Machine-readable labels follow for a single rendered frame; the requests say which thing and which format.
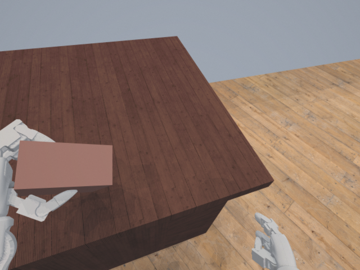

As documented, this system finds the robot left forearm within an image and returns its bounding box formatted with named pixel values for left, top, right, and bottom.
left=0, top=216, right=17, bottom=270

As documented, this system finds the sponge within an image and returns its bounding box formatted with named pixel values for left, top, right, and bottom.
left=14, top=141, right=113, bottom=196

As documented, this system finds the right robot hand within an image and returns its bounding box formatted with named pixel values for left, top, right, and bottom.
left=252, top=213, right=297, bottom=270

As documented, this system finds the left robot hand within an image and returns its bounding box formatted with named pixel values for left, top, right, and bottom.
left=0, top=119, right=78, bottom=222

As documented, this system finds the table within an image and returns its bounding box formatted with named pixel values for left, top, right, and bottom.
left=0, top=36, right=274, bottom=270

